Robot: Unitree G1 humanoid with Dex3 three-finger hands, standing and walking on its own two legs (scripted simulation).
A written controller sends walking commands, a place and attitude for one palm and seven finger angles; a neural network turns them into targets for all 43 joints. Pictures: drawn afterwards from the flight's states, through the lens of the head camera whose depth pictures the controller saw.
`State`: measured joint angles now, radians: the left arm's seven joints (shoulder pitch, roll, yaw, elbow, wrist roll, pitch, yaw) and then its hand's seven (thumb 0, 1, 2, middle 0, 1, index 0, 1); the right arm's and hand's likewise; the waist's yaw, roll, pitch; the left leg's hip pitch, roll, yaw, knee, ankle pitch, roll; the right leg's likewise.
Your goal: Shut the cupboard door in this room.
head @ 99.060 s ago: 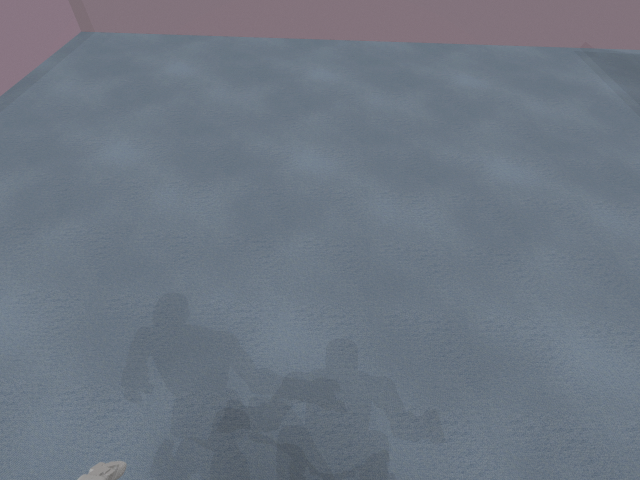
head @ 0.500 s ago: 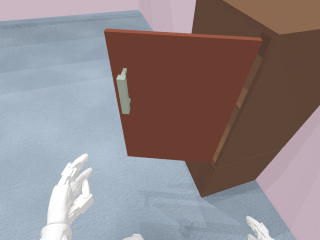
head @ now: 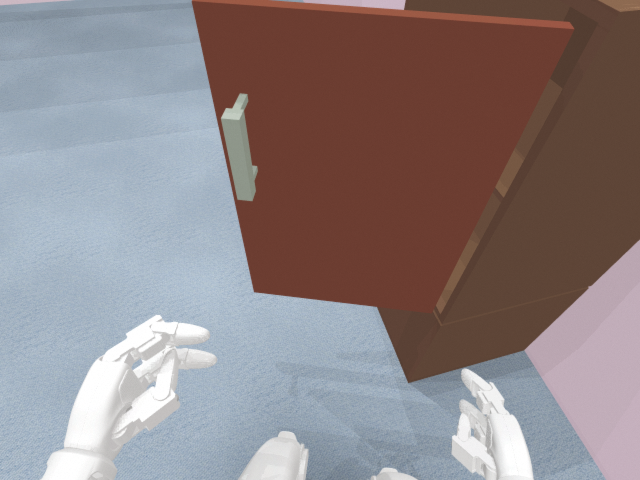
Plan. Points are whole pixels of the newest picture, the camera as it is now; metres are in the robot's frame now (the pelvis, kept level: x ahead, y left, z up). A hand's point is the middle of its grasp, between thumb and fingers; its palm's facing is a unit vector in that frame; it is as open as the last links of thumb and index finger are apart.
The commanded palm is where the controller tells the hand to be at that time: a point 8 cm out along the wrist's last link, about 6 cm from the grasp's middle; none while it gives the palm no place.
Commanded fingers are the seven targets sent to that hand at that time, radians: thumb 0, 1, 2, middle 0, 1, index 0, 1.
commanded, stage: raise the hand and make a fist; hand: left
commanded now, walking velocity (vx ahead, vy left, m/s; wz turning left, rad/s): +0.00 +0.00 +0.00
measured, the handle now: (244, 149) +0.50 +0.16 +0.14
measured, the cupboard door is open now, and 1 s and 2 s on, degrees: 68 68 68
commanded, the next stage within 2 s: bring the fist close to the handle in 1.20 s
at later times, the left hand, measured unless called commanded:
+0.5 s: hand (162, 337) +0.23 +0.19 +0.12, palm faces +0.00 -1.00 -0.06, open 3.1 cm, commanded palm +0.21 +0.24 +0.12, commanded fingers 0.00 0.90 0.90 -1.30 -1.50 -1.30 -1.50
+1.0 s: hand (161, 294) +0.26 +0.19 +0.15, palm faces +0.00 -1.00 -0.06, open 3.1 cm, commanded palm +0.24 +0.24 +0.15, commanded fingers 0.00 0.90 0.90 -1.30 -1.50 -1.30 -1.50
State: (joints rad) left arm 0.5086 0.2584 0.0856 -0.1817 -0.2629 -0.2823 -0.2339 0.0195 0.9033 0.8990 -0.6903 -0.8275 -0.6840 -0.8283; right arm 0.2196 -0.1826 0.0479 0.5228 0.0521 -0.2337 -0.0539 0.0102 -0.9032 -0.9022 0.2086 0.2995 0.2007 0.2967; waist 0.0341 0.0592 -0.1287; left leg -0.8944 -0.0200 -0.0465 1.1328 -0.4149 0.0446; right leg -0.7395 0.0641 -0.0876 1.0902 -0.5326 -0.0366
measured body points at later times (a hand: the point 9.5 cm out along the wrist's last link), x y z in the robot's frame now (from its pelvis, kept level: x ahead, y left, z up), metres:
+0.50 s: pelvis +0.04 +0.00 +0.03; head +0.05 +0.00 +0.48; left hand +0.23 +0.24 +0.12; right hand +0.23 -0.23 -0.03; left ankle +0.08 +0.08 -0.65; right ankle +0.01 -0.11 -0.65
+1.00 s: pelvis +0.04 +0.00 +0.05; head +0.03 -0.01 +0.50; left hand +0.26 +0.24 +0.15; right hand +0.20 -0.24 -0.01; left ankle +0.08 +0.08 -0.65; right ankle +0.01 -0.11 -0.65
